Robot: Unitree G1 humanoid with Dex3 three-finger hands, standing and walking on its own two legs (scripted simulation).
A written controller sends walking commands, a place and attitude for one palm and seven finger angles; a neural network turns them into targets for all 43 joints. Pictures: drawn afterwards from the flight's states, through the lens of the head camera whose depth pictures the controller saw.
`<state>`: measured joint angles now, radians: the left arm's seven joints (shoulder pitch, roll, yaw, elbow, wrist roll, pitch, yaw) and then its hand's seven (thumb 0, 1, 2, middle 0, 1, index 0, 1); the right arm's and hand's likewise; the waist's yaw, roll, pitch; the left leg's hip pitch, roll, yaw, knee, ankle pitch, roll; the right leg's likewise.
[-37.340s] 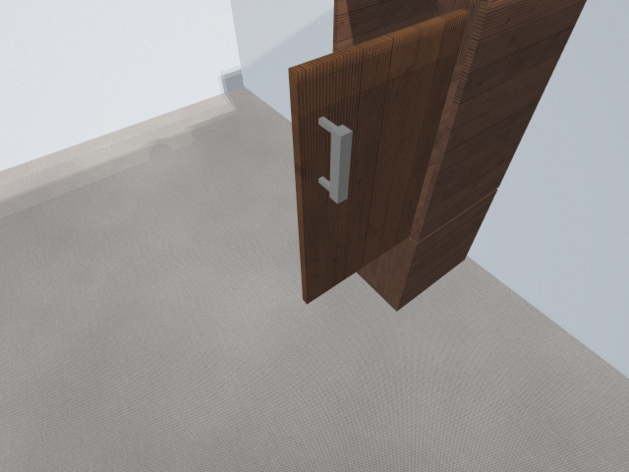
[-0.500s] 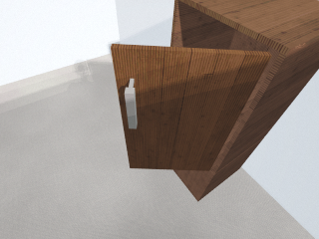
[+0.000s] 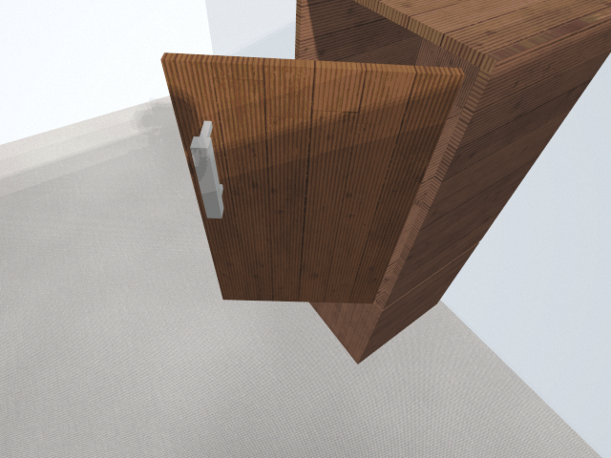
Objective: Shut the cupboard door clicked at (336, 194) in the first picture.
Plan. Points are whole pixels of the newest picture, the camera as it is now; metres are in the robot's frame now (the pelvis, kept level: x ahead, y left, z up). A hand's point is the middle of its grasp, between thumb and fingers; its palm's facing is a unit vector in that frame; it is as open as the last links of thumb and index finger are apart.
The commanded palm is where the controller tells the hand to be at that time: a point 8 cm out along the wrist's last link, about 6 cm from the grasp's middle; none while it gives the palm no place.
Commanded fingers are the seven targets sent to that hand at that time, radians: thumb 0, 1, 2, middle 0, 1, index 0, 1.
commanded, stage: shuffle to correct the standing spot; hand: left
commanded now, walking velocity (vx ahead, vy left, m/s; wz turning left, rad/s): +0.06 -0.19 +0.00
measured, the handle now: (211, 171) +0.48 +0.16 +0.10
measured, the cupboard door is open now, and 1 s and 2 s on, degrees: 54 54 54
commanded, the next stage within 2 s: come to a stop and stand still in 0.02 s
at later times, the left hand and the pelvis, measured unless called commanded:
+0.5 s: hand out of the picture +0.00 +0.12 -0.18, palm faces +0.02 -0.99 -0.16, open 7.3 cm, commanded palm none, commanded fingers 0.00 0.90 0.90 -0.20 -0.30 -0.20 -0.30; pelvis +0.00 -0.05 +0.00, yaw +0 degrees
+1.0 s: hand out of the picture -0.01 +0.06 -0.17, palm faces +0.03 -0.99 -0.14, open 7.3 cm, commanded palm none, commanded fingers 0.00 0.90 0.90 -0.20 -0.30 -0.20 -0.30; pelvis +0.01 -0.09 +0.01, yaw +0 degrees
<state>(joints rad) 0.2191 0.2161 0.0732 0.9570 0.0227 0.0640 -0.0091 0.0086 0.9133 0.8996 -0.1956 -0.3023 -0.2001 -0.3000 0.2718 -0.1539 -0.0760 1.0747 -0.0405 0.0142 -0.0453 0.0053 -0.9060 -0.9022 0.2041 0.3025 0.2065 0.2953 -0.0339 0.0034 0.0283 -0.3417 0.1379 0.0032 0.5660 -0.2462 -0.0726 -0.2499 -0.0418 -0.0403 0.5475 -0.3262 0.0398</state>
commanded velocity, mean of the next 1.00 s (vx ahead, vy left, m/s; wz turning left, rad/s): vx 0.02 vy -0.01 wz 0.00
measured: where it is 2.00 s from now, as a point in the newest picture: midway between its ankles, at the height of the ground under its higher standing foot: outside the picture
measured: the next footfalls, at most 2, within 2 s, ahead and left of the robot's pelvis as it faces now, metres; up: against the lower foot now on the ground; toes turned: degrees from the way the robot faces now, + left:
right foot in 0.02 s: +0.02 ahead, -0.19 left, +0.00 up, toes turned -1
left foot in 0.24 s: +0.04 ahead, +0.05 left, +0.00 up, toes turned +6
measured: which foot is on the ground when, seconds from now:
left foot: down 0.00-0.00, up 0.02-0.22, down 0.24-1.00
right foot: up 0.00-0.00, down 0.02-1.00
